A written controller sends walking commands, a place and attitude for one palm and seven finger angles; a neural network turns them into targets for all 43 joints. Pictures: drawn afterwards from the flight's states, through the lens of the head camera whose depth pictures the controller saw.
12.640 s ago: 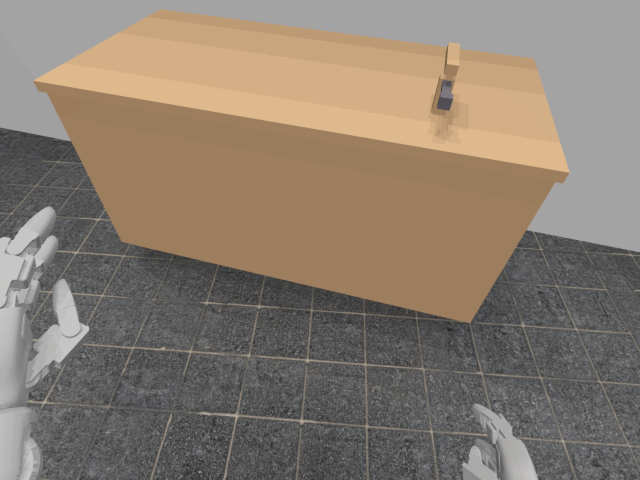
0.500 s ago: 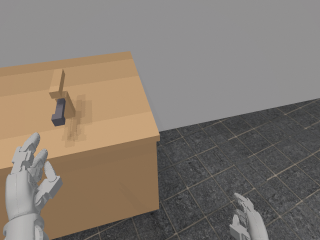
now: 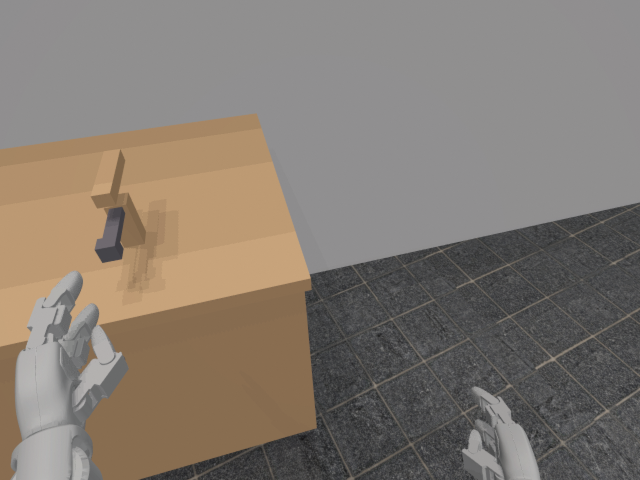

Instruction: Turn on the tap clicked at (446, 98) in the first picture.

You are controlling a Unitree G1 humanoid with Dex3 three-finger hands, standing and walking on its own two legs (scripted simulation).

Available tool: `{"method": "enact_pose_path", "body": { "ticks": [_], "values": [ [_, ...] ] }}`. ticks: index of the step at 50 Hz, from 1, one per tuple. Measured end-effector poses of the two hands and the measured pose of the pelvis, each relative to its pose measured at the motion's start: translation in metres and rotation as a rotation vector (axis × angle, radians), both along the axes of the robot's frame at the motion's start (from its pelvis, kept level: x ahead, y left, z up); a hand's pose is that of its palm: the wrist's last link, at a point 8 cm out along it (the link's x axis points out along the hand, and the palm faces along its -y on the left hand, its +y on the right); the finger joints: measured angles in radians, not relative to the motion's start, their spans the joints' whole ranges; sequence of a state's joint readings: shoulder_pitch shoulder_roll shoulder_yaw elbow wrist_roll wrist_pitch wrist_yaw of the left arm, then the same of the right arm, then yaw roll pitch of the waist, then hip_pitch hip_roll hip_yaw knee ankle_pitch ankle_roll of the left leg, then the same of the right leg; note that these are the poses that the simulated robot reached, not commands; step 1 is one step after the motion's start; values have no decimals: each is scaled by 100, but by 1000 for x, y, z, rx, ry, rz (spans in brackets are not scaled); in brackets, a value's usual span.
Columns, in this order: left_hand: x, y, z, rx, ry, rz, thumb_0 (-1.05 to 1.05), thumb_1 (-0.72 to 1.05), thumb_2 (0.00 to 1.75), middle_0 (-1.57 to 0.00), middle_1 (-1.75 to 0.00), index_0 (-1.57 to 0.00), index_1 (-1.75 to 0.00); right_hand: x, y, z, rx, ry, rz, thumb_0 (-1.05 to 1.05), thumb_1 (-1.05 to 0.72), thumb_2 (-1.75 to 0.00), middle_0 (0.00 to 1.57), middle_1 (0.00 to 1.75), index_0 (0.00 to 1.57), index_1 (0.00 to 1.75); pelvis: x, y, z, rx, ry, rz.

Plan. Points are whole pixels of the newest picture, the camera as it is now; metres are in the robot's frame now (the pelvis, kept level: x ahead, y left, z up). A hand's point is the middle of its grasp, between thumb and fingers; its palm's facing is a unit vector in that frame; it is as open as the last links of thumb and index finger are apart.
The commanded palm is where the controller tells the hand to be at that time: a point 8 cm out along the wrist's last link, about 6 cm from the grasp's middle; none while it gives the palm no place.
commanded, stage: turn the palm inward beside the body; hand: left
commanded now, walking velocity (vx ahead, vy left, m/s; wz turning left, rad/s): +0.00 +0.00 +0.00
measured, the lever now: (109, 249) +0.39 +0.38 +0.08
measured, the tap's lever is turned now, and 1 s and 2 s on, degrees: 0 0 0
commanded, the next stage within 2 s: reach beside the lever's end, fingers flat in 0.06 s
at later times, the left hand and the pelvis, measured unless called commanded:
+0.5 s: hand (109, 348) +0.21 +0.26 +0.12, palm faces +0.57 -0.82 -0.10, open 7.4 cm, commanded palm +0.16 +0.30 +0.13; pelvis -0.01 +0.00 +0.00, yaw +0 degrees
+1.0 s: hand (109, 312) +0.26 +0.30 +0.10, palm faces +0.59 -0.80 -0.10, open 7.5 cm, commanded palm +0.22 +0.33 +0.11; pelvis +0.00 +0.02 +0.00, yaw -1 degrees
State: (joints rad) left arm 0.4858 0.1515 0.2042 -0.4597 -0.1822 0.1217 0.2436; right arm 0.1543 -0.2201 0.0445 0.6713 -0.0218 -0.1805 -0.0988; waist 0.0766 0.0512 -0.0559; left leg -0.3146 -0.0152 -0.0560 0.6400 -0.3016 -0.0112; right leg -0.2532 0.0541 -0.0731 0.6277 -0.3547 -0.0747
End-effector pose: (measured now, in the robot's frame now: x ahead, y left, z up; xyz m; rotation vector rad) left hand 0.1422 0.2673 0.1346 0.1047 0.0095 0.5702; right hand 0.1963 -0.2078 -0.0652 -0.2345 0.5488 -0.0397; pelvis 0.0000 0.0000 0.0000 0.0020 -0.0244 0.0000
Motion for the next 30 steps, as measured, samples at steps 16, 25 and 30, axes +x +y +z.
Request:
{"method": "enact_pose_path", "body": {
  "ticks": [16, 25, 30],
  "values": [
    [0, 7, -4, 4, 6, 23, 2, 89, 90, -21, -30, -21, -30, -7, -5, -5, 0, 18, -15, 1, -90, -90, 21, 30, 20, 30, -3, -3, 0, -1, -2, 3],
    [15, 23, -9, -5, 1, 33, 2, 89, 90, -21, -30, -20, -30, -13, -5, -8, -11, 40, -34, 1, -90, -90, 21, 30, 20, 30, -7, -1, 0, -5, 4, 4],
    [31, 29, -11, -10, 3, 30, 2, 90, 90, -21, -30, -20, -30, -16, -5, -10, -16, 57, -48, 1, -90, -90, 21, 30, 20, 30, -7, 3, 1, -6, 12, 1]
  ]
}}
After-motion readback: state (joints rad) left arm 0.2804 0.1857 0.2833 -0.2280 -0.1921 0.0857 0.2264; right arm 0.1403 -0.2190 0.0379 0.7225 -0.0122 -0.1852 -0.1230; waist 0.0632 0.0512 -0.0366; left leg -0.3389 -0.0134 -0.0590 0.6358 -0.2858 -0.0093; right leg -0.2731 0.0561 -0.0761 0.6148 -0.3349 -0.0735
